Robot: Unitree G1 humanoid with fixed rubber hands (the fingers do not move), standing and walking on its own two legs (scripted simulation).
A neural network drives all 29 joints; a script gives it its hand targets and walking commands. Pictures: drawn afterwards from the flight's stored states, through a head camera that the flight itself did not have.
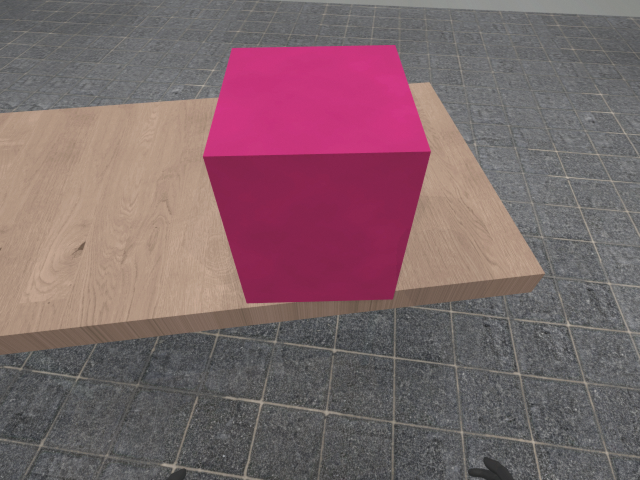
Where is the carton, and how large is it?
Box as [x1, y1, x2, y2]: [203, 45, 430, 302]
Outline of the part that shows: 394,45 232,48 204,150 203,158 246,302 392,298 430,152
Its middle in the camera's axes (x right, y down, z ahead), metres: -0.01 -0.07 +0.50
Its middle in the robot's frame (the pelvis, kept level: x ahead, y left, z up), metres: +0.44 +0.02 +0.14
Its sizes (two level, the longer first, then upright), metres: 0.210 0.200 0.250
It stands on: a table, 0.77 m high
